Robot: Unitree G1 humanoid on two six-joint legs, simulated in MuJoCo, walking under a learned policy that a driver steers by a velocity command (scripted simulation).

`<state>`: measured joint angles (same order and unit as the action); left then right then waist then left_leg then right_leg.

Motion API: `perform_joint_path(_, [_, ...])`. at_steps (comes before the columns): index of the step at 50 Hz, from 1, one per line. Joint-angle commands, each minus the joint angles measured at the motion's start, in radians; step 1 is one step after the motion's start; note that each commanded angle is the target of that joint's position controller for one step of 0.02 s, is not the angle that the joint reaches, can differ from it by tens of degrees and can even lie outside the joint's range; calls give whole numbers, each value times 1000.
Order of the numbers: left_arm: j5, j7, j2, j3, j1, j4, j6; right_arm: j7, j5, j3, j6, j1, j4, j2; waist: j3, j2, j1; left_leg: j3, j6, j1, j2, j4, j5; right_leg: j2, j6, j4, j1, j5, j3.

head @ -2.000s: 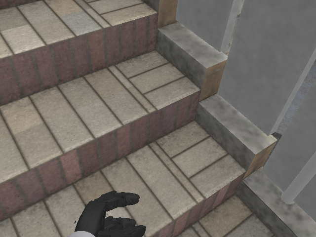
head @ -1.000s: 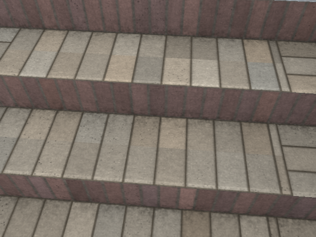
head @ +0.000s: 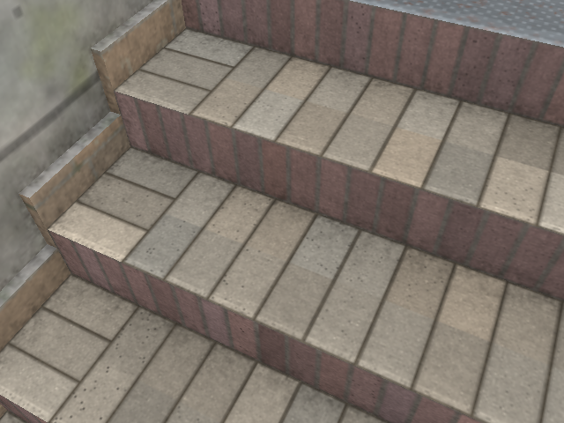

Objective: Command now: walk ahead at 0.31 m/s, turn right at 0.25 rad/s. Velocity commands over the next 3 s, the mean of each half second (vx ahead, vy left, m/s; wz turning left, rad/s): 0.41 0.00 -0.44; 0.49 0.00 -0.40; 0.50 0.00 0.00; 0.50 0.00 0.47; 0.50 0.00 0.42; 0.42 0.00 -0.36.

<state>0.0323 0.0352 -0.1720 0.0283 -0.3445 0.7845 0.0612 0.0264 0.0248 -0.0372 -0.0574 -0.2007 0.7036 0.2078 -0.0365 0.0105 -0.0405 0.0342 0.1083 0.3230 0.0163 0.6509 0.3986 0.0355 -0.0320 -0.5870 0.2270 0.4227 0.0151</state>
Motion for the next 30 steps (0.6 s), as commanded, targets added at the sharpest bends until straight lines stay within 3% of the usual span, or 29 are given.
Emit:
perform_joint_path(1, [5,-3,-163,46,136,-75,8,-14,4,-25,-36,58,-102,46,64,-120,59,33,45,-94,-15,-126,-58,206,-248,286,79,-76,-302])
perform_joint_path(2, [17,-2,-140,42,146,-77,0,-18,9,-25,-42,-10,-90,43,18,-91,84,-5,49,-225,-45,-152,-203,179,-228,202,119,-184,-275])
perform_joint_path(3, [7,6,-101,34,154,-115,2,-30,10,-54,-46,-90,-81,114,-64,19,103,-97,117,-344,-113,-135,-378,52,-167,-15,201,-341,-136])
perform_joint_path(4, [6,21,-53,18,147,-122,10,-48,27,-80,-43,-276,-30,194,-141,197,163,-363,265,-596,-271,-257,-617,-76,-73,-367,444,-185,-24])
perform_joint_path(5, [9,49,-65,20,137,-98,30,-53,50,-99,-30,-450,16,250,-98,272,235,-598,405,-683,-456,-355,-757,-153,-31,-940,734,105,-22])
perform_joint_path(6, [-17,60,-52,25,133,-63,44,-43,93,-80,-14,-477,81,235,-33,114,201,-521,360,-646,-489,-295,-762,-143,-69,-1508,976,128,-112])
perform_joint_path(7, [-42,59,-34,22,148,-52,52,-11,116,-47,14,-490,162,166,43,102,165,-425,298,-570,-476,-258,-738,-149,-150,-1836,1171,70,-158])
perform_joint_path(8, [-30,63,-28,16,176,-77,46,26,116,12,25,-460,221,23,42,85,119,-337,253,-547,-457,-253,-670,-141,-225,-1952,1309,29,-189])
perform_joint_path(9, [-8,71,12,-6,212,-119,26,43,97,50,23,-435,273,-53,23,14,84,-238,187,-529,-415,-257,-574,-110,-279,-1915,1349,-11,-210])
perform_joint_path(10, [6,81,68,-34,268,-165,-2,37,84,68,23,-427,325,-80,5,31,58,-157,143,-473,-368,-297,-429,-79,-306,-1933,1354,39,-165])
perform_joint_path(12, [-2,90,92,-70,327,-228,-25,17,127,68,8,-251,322,-42,57,25,-16,-28,112,-188,-303,-455,-262,-41,-303,-1732,1249,1,-84])
perform_joint_path(13, [-14,95,74,-78,354,-241,-33,7,152,64,-4,-169,316,-8,40,18,-50,37,108,-66,-261,-513,-240,-19,-287,-1628,1163,-65,-27])
perform_joint_path(14, [-29,89,52,-86,379,-252,-44,9,166,66,-16,-163,326,-1,10,-6,-62,77,93,9,-231,-552,-244,14,-283,-1490,1075,-185,-5])
perform_joint_path(15, [-35,87,4,-82,440,-262,-53,11,171,67,-23,-192,325,14,-4,-13,-32,107,100,60,-211,-603,-230,24,-267,-1330,1000,-262,44])
perform_joint_path(16, [-38,80,-43,-78,527,-292,-72,29,136,58,-20,-117,280,77,-4,7,-47,138,124,258,-239,-754,-477,11,-225,-1099,697,-134,109])
perform_joint_path(17, [-42,75,-59,-69,583,-295,-87,42,100,53,-20,-203,297,117,-27,95,-14,114,170,224,-268,-756,-752,-52,-172,-1037,606,-16,170])
perform_joint_path(18, [-37,80,-39,-60,486,-235,-89,48,66,51,-41,-224,287,162,-35,138,-47,156,172,49,-299,-641,-1290,-92,-135,-975,606,9,208])
perform_joint_path(19, [-45,89,-14,-65,395,-212,-107,58,59,29,-57,-256,312,257,-59,180,-101,187,187,-113,-342,-501,-1824,-121,-128,-873,589,-50,201])
perform_joint_path(20, [-32,90,-28,-59,308,-172,-104,51,36,4,-63,-261,296,306,-69,164,-95,167,165,-324,-382,-391,-1938,-168,-104,-658,612,18,216])
perform_joint_path(21, [-33,77,-55,-44,259,-139,-100,59,36,-2,-53,-303,316,305,-107,179,-92,175,167,-380,-375,-264,-2068,-230,-119,-509,515,12,243])
perform_joint_path(22, [-42,49,-113,-13,45,-63,-99,77,86,-4,-38,-333,324,281,-206,163,-122,173,136,-145,-336,-7,-2046,-241,-174,-504,154,-174,77])
perform_joint_path(23, [-61,21,-187,2,-154,27,-85,106,148,19,-24,-383,287,205,-386,-33,-131,67,66,231,-241,284,-1536,-132,-303,-358,-259,-213,-325])
perform_joint_path(24, [20,14,-200,2,-353,104,-87,133,100,6,7,-240,277,171,-366,-185,-210,-56,24,473,-11,746,-395,15,-378,3,-299,-113,-743])
perform_joint_path(25, [48,6,-194,16,-366,132,-55,132,56,22,11,-152,235,74,-204,-155,-186,-269,44,672,23,1090,-413,74,-320,121,-153,276,-873])
perform_joint_path(26, [41,7,-148,7,-263,169,-24,97,36,27,0,-72,220,37,-24,-106,-116,-283,54,811,22,1255,-452,66,-303,108,29,339,-830])
perform_joint_path(27, [30,14,-66,-13,-153,193,-1,65,59,41,-2,-38,191,5,-25,-46,-37,-308,76,834,33,1302,-472,41,-303,117,101,253,-758])
perform_joint_path(28, [17,23,-11,-33,-42,208,9,47,63,51,4,0,153,-19,-13,2,46,-294,92,846,18,1337,-461,22,-275,127,189,141,-643])
perform_joint_path(29, [12,31,42,-55,56,211,6,40,64,62,6,-2,143,-25,-45,-17,106,-269,110,857,5,1445,-419,2,-267,143,257,36,-568])
perform_joint_path(30, [6,39,63,-67,102,225,15,34,67,61,18,-10,136,-9,-31,9,146,-220,110,891,-15,1422,-373,-18,-249,140,291,-65,-455])
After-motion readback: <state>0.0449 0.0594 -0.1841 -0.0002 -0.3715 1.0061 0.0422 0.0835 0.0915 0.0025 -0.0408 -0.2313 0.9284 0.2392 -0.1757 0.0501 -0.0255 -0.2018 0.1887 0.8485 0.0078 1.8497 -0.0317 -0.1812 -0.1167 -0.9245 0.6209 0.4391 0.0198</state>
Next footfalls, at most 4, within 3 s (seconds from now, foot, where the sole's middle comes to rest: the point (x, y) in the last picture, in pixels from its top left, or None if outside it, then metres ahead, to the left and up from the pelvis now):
0.42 right None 0.27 -0.12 -0.59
0.90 left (337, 290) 0.65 -0.04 -0.42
1.46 right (499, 164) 0.84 -0.35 -0.25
2.00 left None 1.21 -0.22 -0.08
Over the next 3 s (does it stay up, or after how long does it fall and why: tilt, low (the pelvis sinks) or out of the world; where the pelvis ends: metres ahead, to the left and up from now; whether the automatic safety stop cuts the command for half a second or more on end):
stays up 1.50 -0.39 0.70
